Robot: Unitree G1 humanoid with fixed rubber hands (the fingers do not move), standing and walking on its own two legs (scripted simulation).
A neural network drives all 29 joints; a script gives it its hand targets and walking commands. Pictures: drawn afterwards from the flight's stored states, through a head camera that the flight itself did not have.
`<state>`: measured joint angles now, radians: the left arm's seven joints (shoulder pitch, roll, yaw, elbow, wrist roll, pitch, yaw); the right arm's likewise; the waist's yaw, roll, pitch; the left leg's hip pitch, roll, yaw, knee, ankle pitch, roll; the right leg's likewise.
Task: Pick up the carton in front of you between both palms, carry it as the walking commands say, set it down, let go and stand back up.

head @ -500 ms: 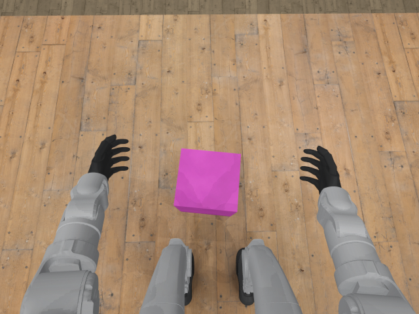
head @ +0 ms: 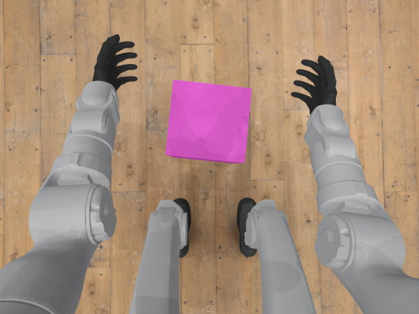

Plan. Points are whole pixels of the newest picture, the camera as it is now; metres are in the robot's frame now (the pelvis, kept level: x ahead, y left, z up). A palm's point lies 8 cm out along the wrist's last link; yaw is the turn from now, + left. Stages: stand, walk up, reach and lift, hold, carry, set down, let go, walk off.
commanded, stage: reach and lift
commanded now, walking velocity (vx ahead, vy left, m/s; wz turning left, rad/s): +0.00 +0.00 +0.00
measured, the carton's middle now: (207, 128) +0.47 +0.02 -0.46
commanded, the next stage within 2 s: none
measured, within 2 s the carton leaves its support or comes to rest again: leaves its support in 1.50 s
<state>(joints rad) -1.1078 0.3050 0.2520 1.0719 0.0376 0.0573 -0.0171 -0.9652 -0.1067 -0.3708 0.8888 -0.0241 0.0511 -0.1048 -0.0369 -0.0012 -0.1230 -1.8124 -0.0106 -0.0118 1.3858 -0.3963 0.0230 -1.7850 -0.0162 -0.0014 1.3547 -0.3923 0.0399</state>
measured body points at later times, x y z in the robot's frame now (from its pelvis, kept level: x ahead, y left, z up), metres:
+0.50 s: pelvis -0.03 -0.01 -0.18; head +0.32 +0.00 +0.10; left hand +0.49 +0.20 -0.35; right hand +0.47 -0.18 -0.35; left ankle +0.08 +0.10 -0.55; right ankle +0.09 -0.14 -0.55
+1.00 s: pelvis -0.04 -0.01 -0.21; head +0.32 +0.01 +0.06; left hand +0.49 +0.18 -0.40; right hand +0.48 -0.18 -0.39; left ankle +0.08 +0.10 -0.55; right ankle +0.09 -0.14 -0.55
